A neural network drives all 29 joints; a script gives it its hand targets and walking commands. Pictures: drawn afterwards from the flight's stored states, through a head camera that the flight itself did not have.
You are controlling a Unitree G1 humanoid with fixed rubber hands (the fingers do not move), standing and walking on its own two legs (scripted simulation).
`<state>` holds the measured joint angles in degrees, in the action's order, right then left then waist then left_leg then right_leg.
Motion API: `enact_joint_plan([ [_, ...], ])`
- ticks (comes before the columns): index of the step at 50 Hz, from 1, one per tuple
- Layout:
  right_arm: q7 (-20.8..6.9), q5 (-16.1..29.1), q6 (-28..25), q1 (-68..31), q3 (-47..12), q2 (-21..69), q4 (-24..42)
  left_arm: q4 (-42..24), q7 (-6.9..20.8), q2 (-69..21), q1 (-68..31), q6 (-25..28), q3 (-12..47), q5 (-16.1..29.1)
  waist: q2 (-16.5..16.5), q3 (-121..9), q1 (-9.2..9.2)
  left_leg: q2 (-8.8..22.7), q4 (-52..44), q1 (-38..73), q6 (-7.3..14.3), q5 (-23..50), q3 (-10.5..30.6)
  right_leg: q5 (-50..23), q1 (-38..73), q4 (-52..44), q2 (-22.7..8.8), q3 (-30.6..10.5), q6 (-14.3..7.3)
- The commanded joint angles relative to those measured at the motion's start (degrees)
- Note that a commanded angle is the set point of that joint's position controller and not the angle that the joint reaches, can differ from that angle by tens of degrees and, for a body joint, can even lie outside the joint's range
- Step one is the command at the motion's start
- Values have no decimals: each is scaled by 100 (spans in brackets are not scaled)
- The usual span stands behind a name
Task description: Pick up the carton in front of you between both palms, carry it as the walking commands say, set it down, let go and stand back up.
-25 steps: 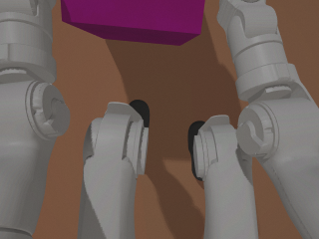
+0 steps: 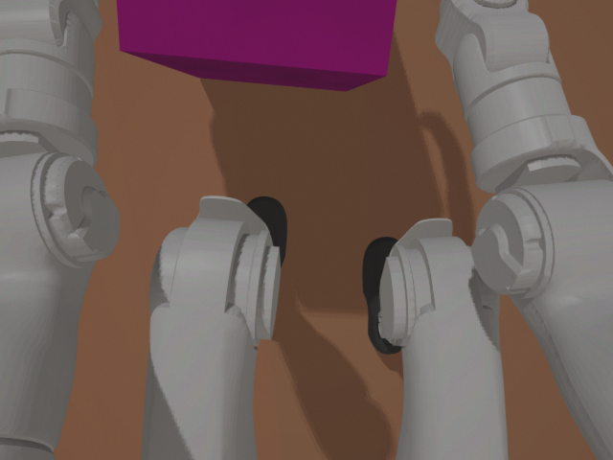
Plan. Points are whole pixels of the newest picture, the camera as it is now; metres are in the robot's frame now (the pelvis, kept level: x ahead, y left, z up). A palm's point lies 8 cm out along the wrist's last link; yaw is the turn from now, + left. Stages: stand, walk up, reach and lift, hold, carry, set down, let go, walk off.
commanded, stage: set down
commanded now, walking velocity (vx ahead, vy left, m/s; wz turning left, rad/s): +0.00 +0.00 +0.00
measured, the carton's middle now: out of the picture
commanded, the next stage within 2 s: let go in 1.20 s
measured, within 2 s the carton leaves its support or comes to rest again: neither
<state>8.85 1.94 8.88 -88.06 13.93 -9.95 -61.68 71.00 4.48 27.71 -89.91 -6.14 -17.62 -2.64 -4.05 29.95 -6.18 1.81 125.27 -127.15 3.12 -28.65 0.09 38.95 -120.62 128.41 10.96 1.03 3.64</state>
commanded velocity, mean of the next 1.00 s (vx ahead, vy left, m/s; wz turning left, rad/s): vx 0.00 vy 0.00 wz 0.00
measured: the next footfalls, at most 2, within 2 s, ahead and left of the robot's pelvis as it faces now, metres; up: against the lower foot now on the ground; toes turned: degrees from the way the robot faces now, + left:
none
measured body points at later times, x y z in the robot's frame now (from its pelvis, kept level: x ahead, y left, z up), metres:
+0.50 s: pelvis +0.00 +0.01 +0.06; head +0.35 +0.08 +0.32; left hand +0.55 +0.33 -0.06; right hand +0.59 -0.04 -0.06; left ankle +0.13 +0.11 -0.34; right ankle +0.10 -0.11 -0.34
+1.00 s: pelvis +0.02 +0.02 +0.19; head +0.36 +0.09 +0.48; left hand +0.55 +0.35 +0.08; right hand +0.59 -0.05 +0.08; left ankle +0.13 +0.11 -0.34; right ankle +0.10 -0.11 -0.34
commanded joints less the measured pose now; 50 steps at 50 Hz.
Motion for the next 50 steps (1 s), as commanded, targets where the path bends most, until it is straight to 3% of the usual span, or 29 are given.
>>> enact_joint_plan([
  [1, 139, 476, -205, -1735, -315, -962, 516, -468, -306, 1468, -1920, 360, 243, 384, 381, -6028, -391, -32, -801, 4438, -156, 2151, 415, -1228, 1202, -1091, -362, 111, -29],
  [2, 136, 672, -158, -1898, -554, -970, 427, -482, -263, 1462, -2033, 409, 267, 592, 322, -6242, -599, 14, -654, 4324, -160, 2339, 348, -1391, 1458, -1126, -448, -81, -66],
  [3, 87, 706, -223, -1610, -563, -873, 613, -526, -266, 1551, -1822, 435, 503, 856, 70, -6480, -189, -32, -814, 4627, -148, 2574, 510, -1631, 1365, -974, -406, 199, 38],
  [4, 62, 848, -191, -1761, -651, -764, 400, -324, -202, 1169, -1740, 390, 808, 1067, 289, -6486, -347, -20, -786, 4749, -96, 2502, 577, -1303, 1013, -1032, -460, 220, -33],
  [5, 36, 856, -126, -1770, -630, -802, 500, -425, -145, 1283, -1959, 335, 864, 1114, 533, -6727, -252, 52, -761, 5266, -130, 2805, 573, -1322, 680, -1097, -416, 173, -35],
  [7, 37, 865, -154, -1630, -761, -797, 672, -496, -84, 1429, -1880, 324, 769, 1208, 272, -7059, -148, -25, -699, 5127, -129, 2721, 519, -1477, 1123, -1138, -448, 170, -28],
  [10, 82, 922, -126, -1644, -848, -705, 1056, -332, -53, 1519, -1461, 249, 736, 1176, 206, -7746, -281, -44, -650, 5173, -79, 2913, 410, -1721, 1566, -1208, -431, 167, -42],
  [13, 198, 882, 21, -1745, -797, -859, 1696, -1288, -137, 1979, -1519, 154, 488, 946, 356, -8801, -642, -152, -819, 5776, -79, 2986, 214, -1634, 1917, -1358, -391, 248, -39],
  [14, 260, 668, 58, -1648, -495, -1030, 1854, -1547, -157, 1682, -1725, 64, 575, 1116, 398, -9077, -160, -168, -926, 6243, -157, 3107, 233, -1491, 1688, -1520, -355, 386, -76],
  [18, 412, 762, 393, -1539, -531, -756, 2366, -1925, -144, 1665, -1647, -345, 457, 830, 668, -9813, -410, -212, -1221, 7182, -143, 3241, 96, -1282, 1777, -2029, -216, 360, -96],
  [19, 429, 568, 471, -1473, -106, -825, 2159, -2168, -136, 1438, -1688, -433, 746, 903, 925, -9479, -104, -290, -1528, 7055, -199, 2993, 86, -1196, 1718, -2141, -181, 439, -160],
  [20, 433, 454, 508, -1173, -70, -954, 2070, -1925, -168, 1425, -1579, -498, 592, 798, 1027, -9400, -135, -270, -1599, 7334, -205, 2925, 196, -996, 1408, -2204, -199, 453, -140],
  [22, 359, 129, 534, -1047, 187, -915, 1726, -1760, -149, 1113, -1420, -586, 565, 755, 834, -8682, 169, -224, -1998, 6859, -276, 2531, 373, -892, 1067, -2462, -240, 471, -139],
  [23, 332, 154, 549, -969, 243, -763, 1780, -1977, -139, 1067, -1401, -572, 586, 512, 1119, -8452, 21, -254, -2052, 6670, -297, 2560, 260, -985, 1098, -2539, -222, 430, -142],
  [25, 271, -93, 527, -825, 298, -547, 1424, -1652, -83, 600, -1215, -577, 555, 556, 981, -7951, 155, -238, -2274, 6165, -369, 2377, 277, -865, 1177, -2759, -245, 391, -202],
  [26, 199, -118, 511, -730, 405, -351, 1323, -1425, -81, 908, -1014, -539, 323, 281, 794, -7815, 26, -279, -2507, 6079, -328, 2064, 341, -807, 980, -2790, -245, 442, -110],
  [27, 173, -137, 499, -682, 370, -463, 1354, -1239, -86, 818, -791, -535, 284, 154, 999, -7782, -120, -284, -2522, 5888, -317, 2111, 219, -840, 1120, -2947, -254, 344, -155],
  [29, 157, -310, 397, -681, 593, -468, 1187, -1467, -79, 794, -965, -452, 181, 277, 688, -7807, 275, -296, -2887, 5860, -417, 1837, 322, -930, 1279, -3076, -255, 473, -139],
  [30, 151, -199, 410, -902, 492, -435, 1549, -1513, -73, 927, -1054, -450, 151, 171, 787, -7905, 43, -294, -2894, 5679, -360, 1739, 219, -965, 1507, -3198, -272, 374, -163],
  [32, 139, -339, 494, -641, 646, -521, 1176, -1472, -71, 755, -892, -485, 265, 197, 837, -7593, 181, -318, -3197, 5456, -374, 1425, 230, -785, 1402, -3500, -290, 361, -179],
  [34, 101, -315, 509, -840, 679, -693, 1381, -1531, -40, 808, -852, -497, 121, 87, 955, -7975, 63, -306, -3262, 5737, -402, 1304, 208, -765, 1709, -3500, -330, 412, -151],
  [37, 88, -217, 514, -578, 514, -423, 1652, -1718, -18, 988, -838, -534, 79, 137, 745, -8581, 43, -347, -3503, 6351, -353, 2032, 160, -1046, 1989, -3835, -281, 456, -110],
  [38, 112, -98, 515, -479, 381, -403, 1853, -1944, 15, 884, -881, -559, 219, 214, 944, -9106, 167, -328, -3503, 6934, -421, 2424, 155, -1302, 2245, -3956, -235, 472, -63],
  [41, 129, -25, 570, -499, 445, -691, 2486, -2648, -11, 950, -694, -628, 4, 115, 1093, -9494, -42, -352, -3731, 7656, -405, 2977, 118, -1380, 2224, -4264, -224, 485, -81],
  [42, 104, 0, 619, -331, 197, -474, 2254, -2571, 21, 1053, -699, -688, 48, 162, 725, -9526, 24, -414, -3784, 7654, -357, 3124, 177, -1423, 2426, -4400, -243, 462, -84],
  [43, 105, 120, 642, -356, 182, -336, 2405, -2455, 41, 1108, -572, -716, 44, 43, 867, -9430, -137, -425, -3818, 7704, -353, 3243, 92, -1503, 2551, -4418, -207, 395, -66],
  [44, 108, -4, 617, -233, 258, -664, 2657, -2758, 75, 884, -443, -733, 147, 130, 1029, -9783, 120, -444, -3912, 8278, -366, 3394, 125, -1588, 2488, -4544, -254, 458, -22],
  [48, 88, 0, 663, 118, 108, -492, 2650, -2488, 102, 1024, -292, -816, -32, 171, 633, -9782, 60, -385, -4343, 8784, -343, 3830, 291, -1790, 2897, -5103, -277, 397, 7],
  [50, 98, -87, 635, 332, 375, -602, 2393, -2629, 119, 707, -172, -743, 50, 183, 1092, -9421, 166, -440, -4583, 8776, -389, 3842, 139, -2012, 3062, -5383, -304, 360, -5],
])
